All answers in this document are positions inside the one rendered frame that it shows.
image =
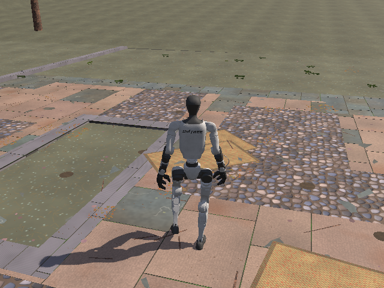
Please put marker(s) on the robot right hand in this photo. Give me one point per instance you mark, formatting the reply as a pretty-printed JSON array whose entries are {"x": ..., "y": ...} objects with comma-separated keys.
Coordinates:
[{"x": 222, "y": 175}]

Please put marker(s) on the robot right forearm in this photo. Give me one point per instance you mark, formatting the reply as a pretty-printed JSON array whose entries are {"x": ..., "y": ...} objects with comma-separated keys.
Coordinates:
[{"x": 220, "y": 161}]

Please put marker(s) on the right robot thigh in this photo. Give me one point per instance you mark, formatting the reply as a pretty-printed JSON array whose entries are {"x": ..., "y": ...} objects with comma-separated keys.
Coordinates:
[{"x": 206, "y": 184}]

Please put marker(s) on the robot left foot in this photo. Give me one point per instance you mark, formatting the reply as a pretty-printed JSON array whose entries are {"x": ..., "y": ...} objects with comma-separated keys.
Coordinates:
[{"x": 174, "y": 229}]

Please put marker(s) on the robot left forearm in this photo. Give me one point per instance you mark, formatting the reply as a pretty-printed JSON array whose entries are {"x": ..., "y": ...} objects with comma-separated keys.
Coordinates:
[{"x": 164, "y": 162}]

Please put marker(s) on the left robot upper arm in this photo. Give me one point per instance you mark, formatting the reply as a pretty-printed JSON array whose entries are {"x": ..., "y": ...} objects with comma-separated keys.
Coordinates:
[{"x": 171, "y": 137}]

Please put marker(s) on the right robot upper arm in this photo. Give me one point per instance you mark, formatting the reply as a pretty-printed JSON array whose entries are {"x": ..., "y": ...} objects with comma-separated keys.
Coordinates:
[{"x": 211, "y": 127}]

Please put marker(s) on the robot left hand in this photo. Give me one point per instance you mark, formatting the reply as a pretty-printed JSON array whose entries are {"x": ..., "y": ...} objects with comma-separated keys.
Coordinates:
[{"x": 160, "y": 180}]

